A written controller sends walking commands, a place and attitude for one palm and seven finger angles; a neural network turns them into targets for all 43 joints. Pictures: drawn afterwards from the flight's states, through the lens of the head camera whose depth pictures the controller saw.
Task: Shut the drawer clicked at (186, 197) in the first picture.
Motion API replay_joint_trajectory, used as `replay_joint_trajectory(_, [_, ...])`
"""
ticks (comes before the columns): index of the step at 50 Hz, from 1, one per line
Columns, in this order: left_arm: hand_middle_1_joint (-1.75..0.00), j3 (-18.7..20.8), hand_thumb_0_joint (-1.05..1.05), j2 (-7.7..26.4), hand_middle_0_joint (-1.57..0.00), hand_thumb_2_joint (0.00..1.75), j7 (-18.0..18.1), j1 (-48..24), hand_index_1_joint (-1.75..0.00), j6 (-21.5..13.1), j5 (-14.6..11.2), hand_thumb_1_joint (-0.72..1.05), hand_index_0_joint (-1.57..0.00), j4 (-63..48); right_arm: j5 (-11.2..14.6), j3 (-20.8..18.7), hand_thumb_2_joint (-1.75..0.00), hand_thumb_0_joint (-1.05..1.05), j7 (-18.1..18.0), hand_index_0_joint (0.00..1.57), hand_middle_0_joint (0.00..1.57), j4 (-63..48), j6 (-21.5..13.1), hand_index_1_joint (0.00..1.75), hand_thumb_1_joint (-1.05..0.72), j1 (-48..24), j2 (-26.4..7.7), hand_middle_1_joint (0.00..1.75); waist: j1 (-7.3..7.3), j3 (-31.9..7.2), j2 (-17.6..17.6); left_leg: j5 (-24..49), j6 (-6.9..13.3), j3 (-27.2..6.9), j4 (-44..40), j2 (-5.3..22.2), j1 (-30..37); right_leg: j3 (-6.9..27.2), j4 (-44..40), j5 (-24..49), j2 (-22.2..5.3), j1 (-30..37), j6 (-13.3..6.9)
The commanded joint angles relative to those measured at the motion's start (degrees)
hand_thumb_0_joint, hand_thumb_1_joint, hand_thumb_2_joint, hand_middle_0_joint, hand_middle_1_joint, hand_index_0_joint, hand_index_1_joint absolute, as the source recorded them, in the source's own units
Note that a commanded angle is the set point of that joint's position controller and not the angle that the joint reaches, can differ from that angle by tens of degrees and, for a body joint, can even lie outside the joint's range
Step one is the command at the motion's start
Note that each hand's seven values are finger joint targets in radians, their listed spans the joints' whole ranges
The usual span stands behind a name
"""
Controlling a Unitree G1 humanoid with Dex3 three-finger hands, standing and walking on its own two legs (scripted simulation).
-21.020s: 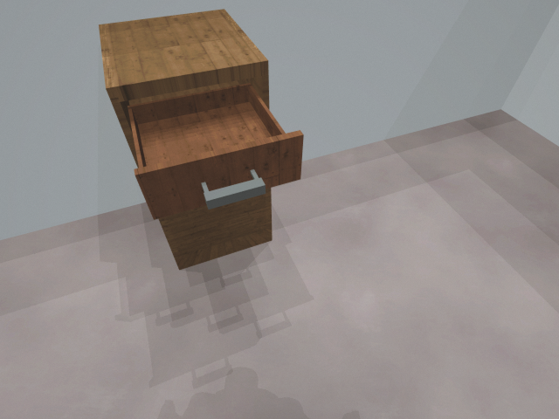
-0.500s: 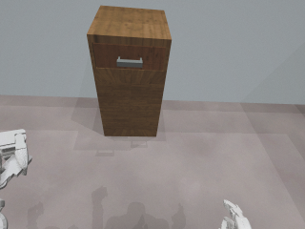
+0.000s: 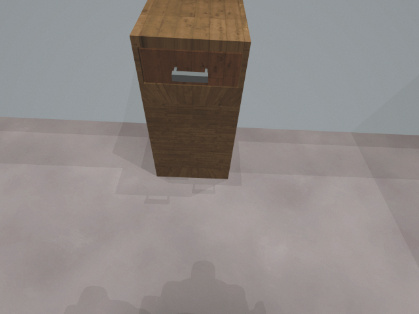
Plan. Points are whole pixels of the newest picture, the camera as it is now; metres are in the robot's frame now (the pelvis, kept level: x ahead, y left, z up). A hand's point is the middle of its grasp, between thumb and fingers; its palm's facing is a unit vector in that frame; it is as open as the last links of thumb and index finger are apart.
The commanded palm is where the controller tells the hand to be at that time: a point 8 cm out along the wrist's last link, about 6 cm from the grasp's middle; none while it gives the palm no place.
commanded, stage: let the arm hang, fingers relaxed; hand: left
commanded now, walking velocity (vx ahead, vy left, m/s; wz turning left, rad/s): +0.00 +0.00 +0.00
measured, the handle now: (190, 73) +0.92 +0.11 -0.05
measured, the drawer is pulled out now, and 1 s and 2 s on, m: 0.00 0.00 0.00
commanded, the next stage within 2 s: look to check the result in 0.80 s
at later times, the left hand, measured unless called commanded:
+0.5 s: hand out of the picture -0.01 +0.17 -0.16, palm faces +0.02 -0.98 -0.17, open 7.1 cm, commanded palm none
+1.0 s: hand out of the picture -0.01 +0.18 -0.16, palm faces +0.02 -0.98 -0.18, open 7.4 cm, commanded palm none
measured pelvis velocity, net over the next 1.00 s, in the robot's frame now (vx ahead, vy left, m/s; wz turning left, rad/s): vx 0.00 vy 0.02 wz -0.03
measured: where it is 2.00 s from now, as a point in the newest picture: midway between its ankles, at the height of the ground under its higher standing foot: outside the picture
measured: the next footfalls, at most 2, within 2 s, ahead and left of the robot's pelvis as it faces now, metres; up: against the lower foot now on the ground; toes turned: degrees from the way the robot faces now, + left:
none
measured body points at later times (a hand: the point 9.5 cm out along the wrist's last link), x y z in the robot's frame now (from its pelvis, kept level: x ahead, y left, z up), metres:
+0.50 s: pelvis +0.00 +0.01 +0.02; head +0.01 +0.01 +0.47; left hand -0.01 +0.23 -0.15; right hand -0.02 -0.19 -0.15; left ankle +0.02 +0.12 -0.73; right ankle +0.01 -0.10 -0.73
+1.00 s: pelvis +0.00 +0.02 +0.02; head +0.01 +0.01 +0.46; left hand -0.01 +0.23 -0.15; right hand -0.04 -0.18 -0.15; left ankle +0.02 +0.12 -0.73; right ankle +0.01 -0.10 -0.73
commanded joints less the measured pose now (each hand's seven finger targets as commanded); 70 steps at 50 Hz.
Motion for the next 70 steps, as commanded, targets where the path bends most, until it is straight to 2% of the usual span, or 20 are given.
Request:
replay_joint_trajectory(1, [-0.91,-0.3,0.00,6.3,-0.76,0.90,-1.8,1.9,-0.91,-2.6,-0.7,0.90,-0.76,2.8,0.2,-1.5,-0.90,0.00,-0.7,0.20,0.20,0.9,-0.8,0.30,-0.90,0.6,-5.4,0.30,1.11,-3.7,9.5,6.1,2.1,-5.8,-12.1,4.7,1.2,7.9,-13.7,6.4,-4.5,5.5,-0.7])
replay_joint_trajectory(5, [-0.73,-1.2,0.00,6.1,-0.60,0.90,-1.7,1.8,-0.73,-3.1,-0.8,0.90,-0.60,8.3,0.6,-1.7,-0.90,0.00,-0.8,0.20,0.20,4.9,-0.7,0.30,-0.90,3.4,-4.8,0.30,0.36,-3.1,2.7,6.7,1.8,-4.5,-13.0,4.5,5.0,7.8,-17.1,5.7,-5.2,4.1,-1.1])
replay_joint_trajectory(9, [-0.56,-1.8,0.00,5.7,-0.44,0.90,-1.4,2.9,-0.56,-3.3,-0.9,0.90,-0.44,12.4,0.9,-1.5,-0.90,0.00,-1.0,0.20,0.20,8.1,-0.8,0.30,-0.90,4.5,-4.6,0.30,0.48,-1.9,2.4,9.4,1.9,-4.3,-14.1,4.9,6.9,7.0,-17.5,7.5,-5.1,3.8,-1.0])
replay_joint_trajectory(13, [-0.39,-2.2,0.00,4.5,-0.28,0.90,-1.2,3.9,-0.39,-3.1,-1.0,0.90,-0.28,15.5,0.9,-1.2,-0.90,0.00,-1.2,0.20,0.20,10.5,-0.7,0.30,-0.90,5.5,-3.7,0.30,0.50,1.1,1.6,7.2,1.9,-4.3,-15.7,4.9,6.2,7.0,-18.4,4.6,-4.9,2.6,-0.9])
replay_joint_trajectory(15, [-0.30,-2.2,0.00,4.2,-0.20,0.90,-1.0,4.5,-0.30,-3.2,-0.9,0.90,-0.20,16.4,0.9,-1.2,-0.90,0.00,-1.2,0.20,0.20,11.4,-0.8,0.30,-0.90,6.1,-3.2,0.30,0.64,0.8,1.9,7.3,1.9,-4.0,-15.9,4.8,6.4,7.0,-18.5,4.6,-5.0,3.1,-0.8])
replay_joint_trajectory(20, [-0.30,-2.1,0.00,3.1,-0.20,0.90,-0.7,4.9,-0.30,-3.0,-0.9,0.90,-0.20,17.4,0.8,-1.2,-0.90,0.00,-1.3,0.20,0.20,12.8,-0.8,0.30,-0.90,7.5,-1.8,0.30,0.71,2.7,1.6,5.4,1.8,-3.9,-16.7,4.6,4.8,6.7,-18.2,3.2,-4.7,2.7,-0.8])
replay_joint_trajectory(27, [-0.30,-1.7,0.00,1.4,-0.20,0.90,-0.5,5.1,-0.30,-3.0,-0.9,0.90,-0.20,17.3,0.6,-1.4,-0.90,0.00,-1.6,0.20,0.20,13.5,-1.1,0.30,-0.90,9.0,-0.2,0.30,0.91,3.5,3.0,4.3,1.9,-4.1,-17.4,4.5,3.5,6.6,-17.0,3.8,-4.3,2.9,-0.7])
replay_joint_trajectory(35, [-0.30,-1.4,0.00,0.6,-0.20,0.90,-0.4,5.5,-0.30,-3.0,-0.8,0.90,-0.20,16.9,0.6,-1.7,-0.90,0.00,-1.7,0.20,0.20,13.3,-1.2,0.30,-0.90,10.1,0.6,0.30,0.91,3.5,2.8,3.9,2.2,-4.4,-17.6,4.8,3.1,6.6,-16.3,4.1,-4.0,2.8,-0.7])
replay_joint_trajectory(45, [-0.30,-1.2,0.00,0.6,-0.20,0.90,-0.4,5.6,-0.30,-3.2,-0.7,0.90,-0.20,16.7,0.7,-1.9,-0.90,0.00,-1.7,0.20,0.20,13.3,-1.3,0.30,-0.90,10.7,0.3,0.30,0.53,3.1,1.8,4.5,2.2,-4.1,-17.4,4.8,4.3,6.9,-16.3,4.4,-4.1,2.3,-0.7])
replay_joint_trajectory(51, [-0.30,-1.2,0.00,0.6,-0.20,0.90,-0.4,5.7,-0.30,-3.3,-0.7,0.90,-0.20,17.0,0.7,-1.9,-0.90,0.00,-1.7,0.20,0.20,13.2,-1.3,0.30,-0.90,9.9,-0.1,0.30,0.52,3.4,2.9,4.7,2.1,-3.9,-17.4,4.8,4.9,7.1,-16.7,4.4,-4.2,1.9,-0.8])
replay_joint_trajectory(55, [-0.30,-1.1,0.00,1.0,-0.20,0.90,-0.4,5.5,-0.30,-3.5,-0.7,0.90,-0.20,17.1,0.8,-1.9,-0.90,0.00,-1.8,0.20,0.20,13.1,-1.5,0.30,-0.90,9.4,-0.5,0.30,0.54,2.5,1.7,6.3,2.2,-3.9,-16.9,4.9,5.6,7.1,-16.7,5.4,-4.3,2.4,-0.7])
replay_joint_trajectory(60, [-0.30,-1.1,0.00,1.4,-0.20,0.90,-0.4,5.0,-0.30,-3.6,-0.7,0.90,-0.20,17.0,0.8,-2.0,-0.90,0.00,-1.7,0.20,0.20,13.1,-1.3,0.30,-0.90,8.6,-1.0,0.30,0.35,3.4,2.4,6.1,2.0,-3.7,-16.7,4.8,5.9,7.7,-17.4,4.8,-4.4,1.6,-0.9])
replay_joint_trajectory(63, [-0.30,-1.0,0.00,1.9,-0.20,0.90,-0.5,4.5,-0.30,-3.7,-0.7,0.90,-0.20,17.0,0.8,-2.0,-0.90,0.00,-1.7,0.20,0.20,13.1,-1.4,0.30,-0.90,8.3,-1.3,0.30,0.36,2.0,2.3,7.1,1.9,-3.5,-16.7,4.9,6.5,7.8,-17.3,6.0,-4.4,2.6,-0.8])
replay_joint_trajectory(66, [-0.30,-1.0,0.00,2.1,-0.20,0.90,-0.5,4.0,-0.30,-3.7,-0.7,0.90,-0.20,16.9,0.8,-2.1,-0.90,0.00,-1.7,0.20,0.20,13.2,-1.4,0.30,-0.90,7.7,-1.7,0.30,0.37,2.6,1.4,7.5,1.9,-3.5,-16.6,5.0,6.6,7.8,-17.6,6.0,-4.4,2.5,-0.9])
replay_joint_trajectory(70, [-0.30,-0.9,0.00,2.8,-0.20,0.90,-0.5,3.3,-0.30,-3.8,-0.7,0.90,-0.20,16.8,0.7,-2.1,-0.90,0.00,-1.7,0.20,0.20,13.2,-1.5,0.30,-0.90,7.1,-2.3,0.30,0.40,2.3,2.3,8.6,1.8,-3.4,-16.6,5.2,6.8,7.8,-17.6,7.2,-4.5,3.0,-0.9])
